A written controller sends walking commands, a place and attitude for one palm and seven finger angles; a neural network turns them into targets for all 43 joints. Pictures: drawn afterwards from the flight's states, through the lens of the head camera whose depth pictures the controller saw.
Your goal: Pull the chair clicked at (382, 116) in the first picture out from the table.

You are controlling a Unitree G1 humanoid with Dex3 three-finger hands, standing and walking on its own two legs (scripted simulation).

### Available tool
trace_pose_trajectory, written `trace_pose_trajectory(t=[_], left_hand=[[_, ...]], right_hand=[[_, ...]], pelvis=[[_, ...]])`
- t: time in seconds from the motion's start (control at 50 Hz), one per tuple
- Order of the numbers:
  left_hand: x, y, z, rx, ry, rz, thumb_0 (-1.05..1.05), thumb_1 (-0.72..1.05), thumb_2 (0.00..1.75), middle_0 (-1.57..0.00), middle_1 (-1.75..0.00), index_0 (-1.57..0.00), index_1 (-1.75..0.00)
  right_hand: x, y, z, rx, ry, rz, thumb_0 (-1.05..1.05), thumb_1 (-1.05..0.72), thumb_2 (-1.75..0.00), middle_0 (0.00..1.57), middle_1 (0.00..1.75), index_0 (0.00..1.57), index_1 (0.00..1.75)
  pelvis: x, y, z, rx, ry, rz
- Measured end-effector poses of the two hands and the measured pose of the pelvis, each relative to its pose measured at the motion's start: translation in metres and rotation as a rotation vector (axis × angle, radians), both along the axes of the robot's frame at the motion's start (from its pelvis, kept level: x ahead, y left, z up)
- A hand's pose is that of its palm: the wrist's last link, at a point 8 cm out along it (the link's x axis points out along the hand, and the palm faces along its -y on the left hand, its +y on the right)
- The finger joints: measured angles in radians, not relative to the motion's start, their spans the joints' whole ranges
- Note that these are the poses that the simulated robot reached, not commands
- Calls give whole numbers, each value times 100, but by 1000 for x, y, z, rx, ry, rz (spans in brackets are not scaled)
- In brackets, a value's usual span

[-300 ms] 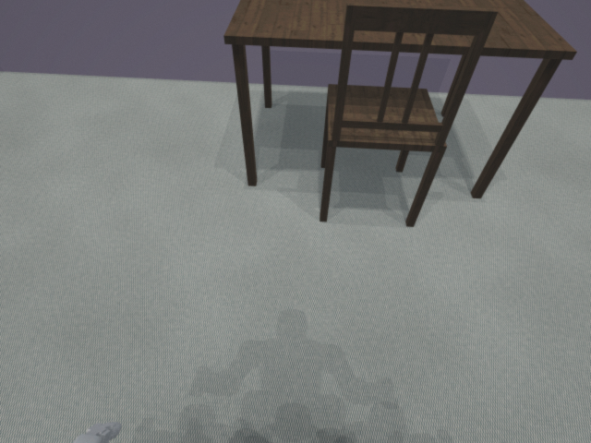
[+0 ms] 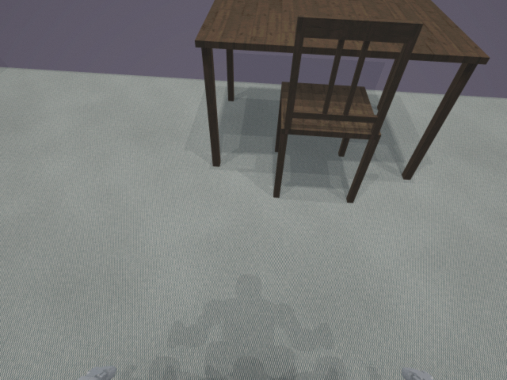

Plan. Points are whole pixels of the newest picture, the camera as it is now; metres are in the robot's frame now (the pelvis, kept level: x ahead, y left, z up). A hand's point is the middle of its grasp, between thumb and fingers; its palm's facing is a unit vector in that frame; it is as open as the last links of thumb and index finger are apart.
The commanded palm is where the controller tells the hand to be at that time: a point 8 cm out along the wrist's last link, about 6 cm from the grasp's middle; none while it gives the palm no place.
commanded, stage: stand and wait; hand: left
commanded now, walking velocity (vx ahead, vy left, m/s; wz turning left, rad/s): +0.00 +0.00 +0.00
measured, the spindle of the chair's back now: (332, 79) +1.15 -0.23 -0.09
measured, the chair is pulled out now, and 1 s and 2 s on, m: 0.00 0.00 0.00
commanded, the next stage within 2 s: look at it before walking up in 0.58 s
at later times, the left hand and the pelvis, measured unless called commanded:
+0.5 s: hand out of the picture +0.05 +0.24 -0.15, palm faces -0.03 -0.94 -0.34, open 7.4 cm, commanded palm none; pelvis -0.02 -0.01 +0.00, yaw +0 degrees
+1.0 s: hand out of the picture +0.06 +0.24 -0.15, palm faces -0.04 -0.95 -0.32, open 7.4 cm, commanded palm none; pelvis -0.02 -0.01 +0.01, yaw +0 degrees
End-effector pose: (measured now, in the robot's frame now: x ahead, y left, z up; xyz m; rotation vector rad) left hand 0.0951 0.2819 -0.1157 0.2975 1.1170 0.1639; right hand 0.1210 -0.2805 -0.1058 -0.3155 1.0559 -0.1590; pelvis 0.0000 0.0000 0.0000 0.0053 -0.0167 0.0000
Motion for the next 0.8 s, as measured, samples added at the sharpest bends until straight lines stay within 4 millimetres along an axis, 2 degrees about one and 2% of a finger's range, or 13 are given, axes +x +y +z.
trace_pose_trajectory(t=[0.24, 0.4, 0.58, 0.8], left_hand=[[-35, 5, -3, 14, 86, 30, 1, 90, 90, -20, -30, -21, -30], [-45, 7, -1, 24, 107, 31, 1, 90, 90, -20, -30, -21, -30], [-44, 4, 0, 19, 99, 18, 1, 90, 90, -20, -30, -21, -30], [-39, -1, 0, 9, 82, 10, 1, 90, 90, -20, -30, -21, -30]], right_hand=[[-41, -15, -6, -20, 107, -36, 1, -90, -90, 20, 30, 21, 30], [-63, -18, -9, -16, 152, -52, 1, -90, -90, 20, 30, 21, 30], [-72, -17, -10, -5, 159, -59, 1, -90, -90, 20, 30, 21, 30], [-70, -16, -9, -2, 148, -59, 1, -90, -90, 20, 30, 21, 30]], pelvis=[[-7, -3, 2, -2, -6, 2], [-14, -5, 4, -1, -10, 1], [-18, -5, 5, -1, -8, -3], [-20, -6, 5, 0, -9, -5]])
